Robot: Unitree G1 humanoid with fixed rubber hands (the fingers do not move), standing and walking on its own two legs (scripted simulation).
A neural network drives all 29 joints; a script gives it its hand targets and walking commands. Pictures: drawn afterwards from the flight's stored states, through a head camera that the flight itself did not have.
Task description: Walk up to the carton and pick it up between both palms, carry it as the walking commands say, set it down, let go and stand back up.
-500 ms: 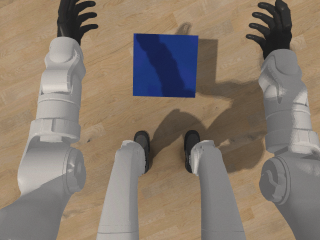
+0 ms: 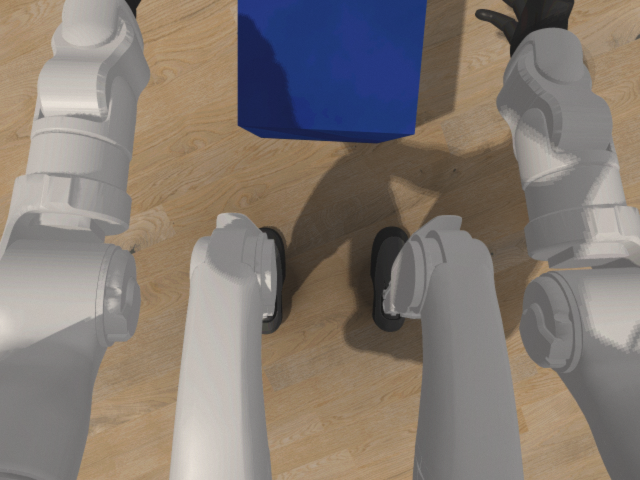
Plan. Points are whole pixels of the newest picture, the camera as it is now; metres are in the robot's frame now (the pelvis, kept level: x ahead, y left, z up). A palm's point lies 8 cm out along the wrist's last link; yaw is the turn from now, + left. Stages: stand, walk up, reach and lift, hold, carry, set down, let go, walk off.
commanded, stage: reach and lift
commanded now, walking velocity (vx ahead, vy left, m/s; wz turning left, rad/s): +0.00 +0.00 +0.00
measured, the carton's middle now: (325, 64) +0.54 +0.01 -0.37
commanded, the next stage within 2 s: none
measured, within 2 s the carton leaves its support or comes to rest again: neither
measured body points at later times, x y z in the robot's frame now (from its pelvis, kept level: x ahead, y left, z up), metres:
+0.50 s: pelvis +0.00 +0.01 -0.10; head +0.36 +0.04 +0.14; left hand +0.54 +0.21 -0.30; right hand +0.54 -0.17 -0.28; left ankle +0.13 +0.11 -0.46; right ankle +0.14 -0.13 -0.46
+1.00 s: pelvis +0.01 +0.00 -0.12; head +0.38 +0.03 +0.12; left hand +0.55 +0.21 -0.32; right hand +0.55 -0.19 -0.30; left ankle +0.13 +0.11 -0.46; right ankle +0.14 -0.13 -0.46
